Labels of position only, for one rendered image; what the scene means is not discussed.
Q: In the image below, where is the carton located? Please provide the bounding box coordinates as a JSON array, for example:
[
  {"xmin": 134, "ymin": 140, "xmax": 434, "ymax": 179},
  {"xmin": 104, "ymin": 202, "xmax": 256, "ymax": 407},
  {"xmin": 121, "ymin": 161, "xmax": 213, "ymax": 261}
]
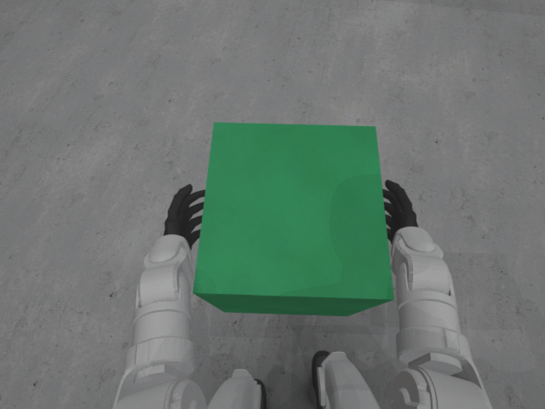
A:
[{"xmin": 192, "ymin": 122, "xmax": 394, "ymax": 316}]

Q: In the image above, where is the robot right forearm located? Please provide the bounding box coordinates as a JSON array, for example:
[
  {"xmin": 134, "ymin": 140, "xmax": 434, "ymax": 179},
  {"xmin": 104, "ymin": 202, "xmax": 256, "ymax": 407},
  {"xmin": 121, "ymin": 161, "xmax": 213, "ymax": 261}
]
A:
[{"xmin": 391, "ymin": 227, "xmax": 492, "ymax": 408}]

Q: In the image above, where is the right robot upper arm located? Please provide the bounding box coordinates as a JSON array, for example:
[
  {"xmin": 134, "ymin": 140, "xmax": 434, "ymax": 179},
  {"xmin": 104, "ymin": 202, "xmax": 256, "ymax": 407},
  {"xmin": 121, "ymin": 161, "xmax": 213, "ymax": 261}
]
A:
[{"xmin": 388, "ymin": 366, "xmax": 492, "ymax": 409}]

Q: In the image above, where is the left robot upper arm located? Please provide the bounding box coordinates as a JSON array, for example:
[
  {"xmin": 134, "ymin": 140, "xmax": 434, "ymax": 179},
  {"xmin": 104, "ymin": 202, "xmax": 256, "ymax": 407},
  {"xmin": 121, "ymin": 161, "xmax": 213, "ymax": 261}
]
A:
[{"xmin": 114, "ymin": 378, "xmax": 208, "ymax": 409}]

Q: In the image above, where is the right robot thigh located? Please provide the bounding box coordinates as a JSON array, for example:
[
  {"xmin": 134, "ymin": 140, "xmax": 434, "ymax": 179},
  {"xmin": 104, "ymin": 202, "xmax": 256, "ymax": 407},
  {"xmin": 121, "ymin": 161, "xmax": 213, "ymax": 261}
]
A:
[{"xmin": 317, "ymin": 360, "xmax": 381, "ymax": 409}]

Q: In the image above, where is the robot right hand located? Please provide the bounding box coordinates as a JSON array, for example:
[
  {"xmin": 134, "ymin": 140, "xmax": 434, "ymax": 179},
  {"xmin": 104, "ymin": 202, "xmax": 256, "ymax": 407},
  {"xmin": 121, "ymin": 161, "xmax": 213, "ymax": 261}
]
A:
[{"xmin": 382, "ymin": 180, "xmax": 418, "ymax": 244}]

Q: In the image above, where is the robot left hand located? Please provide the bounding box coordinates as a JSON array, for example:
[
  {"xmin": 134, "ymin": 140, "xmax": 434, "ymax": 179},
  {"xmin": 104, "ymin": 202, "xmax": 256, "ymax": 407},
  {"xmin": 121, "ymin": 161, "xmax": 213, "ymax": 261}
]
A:
[{"xmin": 163, "ymin": 184, "xmax": 205, "ymax": 250}]

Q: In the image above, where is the robot left shin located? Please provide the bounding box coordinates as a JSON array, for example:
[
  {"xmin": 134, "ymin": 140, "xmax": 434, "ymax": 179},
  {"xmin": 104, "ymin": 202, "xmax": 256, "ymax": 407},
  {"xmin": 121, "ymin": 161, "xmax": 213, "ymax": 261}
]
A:
[{"xmin": 232, "ymin": 369, "xmax": 255, "ymax": 382}]

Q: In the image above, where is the robot left forearm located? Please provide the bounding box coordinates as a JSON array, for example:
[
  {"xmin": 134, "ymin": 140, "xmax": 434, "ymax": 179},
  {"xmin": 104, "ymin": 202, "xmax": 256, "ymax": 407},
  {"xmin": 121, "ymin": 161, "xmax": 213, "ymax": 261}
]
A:
[{"xmin": 112, "ymin": 234, "xmax": 196, "ymax": 409}]

